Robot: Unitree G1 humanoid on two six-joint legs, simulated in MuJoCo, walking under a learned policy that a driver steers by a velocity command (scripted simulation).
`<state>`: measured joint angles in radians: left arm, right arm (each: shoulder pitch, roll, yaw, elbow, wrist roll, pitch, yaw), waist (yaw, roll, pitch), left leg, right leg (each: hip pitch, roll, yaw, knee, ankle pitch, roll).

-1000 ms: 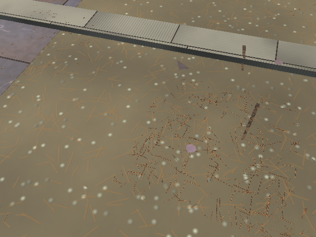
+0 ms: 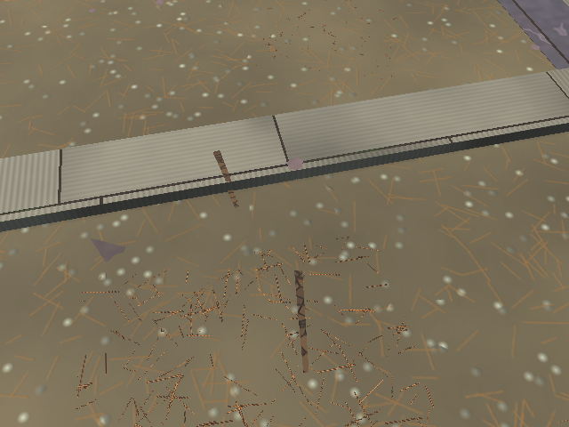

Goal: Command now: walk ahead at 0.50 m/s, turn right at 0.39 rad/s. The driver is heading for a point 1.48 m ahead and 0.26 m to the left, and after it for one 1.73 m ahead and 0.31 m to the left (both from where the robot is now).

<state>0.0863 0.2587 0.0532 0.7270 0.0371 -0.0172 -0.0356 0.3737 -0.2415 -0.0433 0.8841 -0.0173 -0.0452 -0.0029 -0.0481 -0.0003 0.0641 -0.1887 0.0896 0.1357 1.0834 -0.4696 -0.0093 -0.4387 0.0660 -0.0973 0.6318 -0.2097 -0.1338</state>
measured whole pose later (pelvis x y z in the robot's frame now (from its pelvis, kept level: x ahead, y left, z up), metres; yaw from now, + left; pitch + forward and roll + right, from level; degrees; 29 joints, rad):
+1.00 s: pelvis +0.54 +0.00 +0.01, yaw +1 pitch +1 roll +2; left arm 0.01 0.22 0.01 0.79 0.03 -0.06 -0.02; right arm 0.46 -0.21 -0.04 1.00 -0.01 -0.07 0.00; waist -0.09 -0.03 0.04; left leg 0.06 -0.07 -0.01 0.28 -0.35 0.05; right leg -0.49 -0.04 -0.02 0.53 -0.10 -0.02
